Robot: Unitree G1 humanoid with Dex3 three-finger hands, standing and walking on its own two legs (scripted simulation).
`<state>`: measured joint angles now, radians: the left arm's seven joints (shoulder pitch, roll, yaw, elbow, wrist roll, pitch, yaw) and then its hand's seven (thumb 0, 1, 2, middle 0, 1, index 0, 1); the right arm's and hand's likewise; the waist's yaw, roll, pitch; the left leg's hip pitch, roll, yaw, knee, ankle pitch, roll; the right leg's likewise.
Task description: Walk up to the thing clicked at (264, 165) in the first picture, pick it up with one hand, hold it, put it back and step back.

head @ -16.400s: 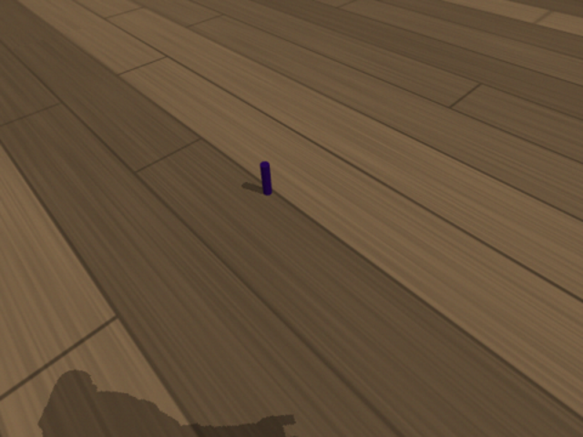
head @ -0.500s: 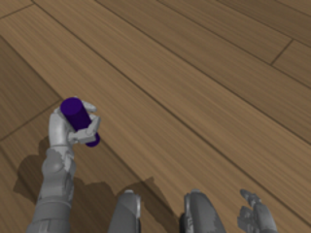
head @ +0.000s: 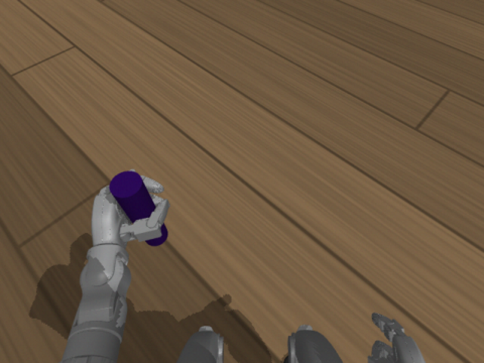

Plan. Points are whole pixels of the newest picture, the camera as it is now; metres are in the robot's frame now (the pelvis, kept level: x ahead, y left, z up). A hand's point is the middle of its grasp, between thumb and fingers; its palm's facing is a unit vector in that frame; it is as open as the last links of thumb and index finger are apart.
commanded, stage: lift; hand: left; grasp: from the side
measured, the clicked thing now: (143, 213) +0.35 +0.19 +0.02
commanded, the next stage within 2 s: hold in 0.50 s
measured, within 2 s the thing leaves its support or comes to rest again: neither
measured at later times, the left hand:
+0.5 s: hand (152, 192) +0.36 +0.17 +0.07, palm faces +0.12 -0.99 -0.01, open 5.7 cm
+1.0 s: hand (148, 193) +0.35 +0.17 +0.09, palm faces +0.12 -0.99 -0.01, open 5.7 cm
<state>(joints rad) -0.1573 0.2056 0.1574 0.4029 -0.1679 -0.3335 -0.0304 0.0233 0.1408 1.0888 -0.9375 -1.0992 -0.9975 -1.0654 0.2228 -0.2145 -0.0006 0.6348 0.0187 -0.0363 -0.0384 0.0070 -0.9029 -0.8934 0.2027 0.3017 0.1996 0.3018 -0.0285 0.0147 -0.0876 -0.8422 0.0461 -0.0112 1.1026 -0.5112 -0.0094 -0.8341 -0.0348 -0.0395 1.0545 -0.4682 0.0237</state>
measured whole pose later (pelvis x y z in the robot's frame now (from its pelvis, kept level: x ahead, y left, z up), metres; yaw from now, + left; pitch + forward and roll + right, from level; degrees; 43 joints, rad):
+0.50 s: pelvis +0.02 +0.00 +0.03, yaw +0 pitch +10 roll -1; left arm -0.14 0.18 0.15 0.43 -0.16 -0.35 -0.04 0.02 0.15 1.08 -0.93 -1.10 -0.99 -1.07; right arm 0.22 -0.22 -0.01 0.65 0.01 -0.01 -0.03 0.01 -0.90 -0.89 0.20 0.30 0.20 0.30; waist -0.03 0.01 -0.06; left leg -0.64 0.05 0.00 0.94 -0.48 -0.02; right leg -0.64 -0.03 -0.04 0.90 -0.44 0.02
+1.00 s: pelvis +0.02 +0.00 +0.04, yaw +0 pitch +7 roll -1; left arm -0.13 0.17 0.14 0.42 -0.16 -0.35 -0.03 0.02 0.15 1.07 -0.93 -1.11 -0.99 -1.08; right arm 0.23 -0.21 -0.01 0.65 0.01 0.00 -0.03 0.01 -0.91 -0.89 0.20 0.30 0.20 0.30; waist -0.02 0.01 -0.03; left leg -0.55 0.04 0.01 0.86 -0.44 -0.01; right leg -0.55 -0.03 -0.03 0.82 -0.40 0.02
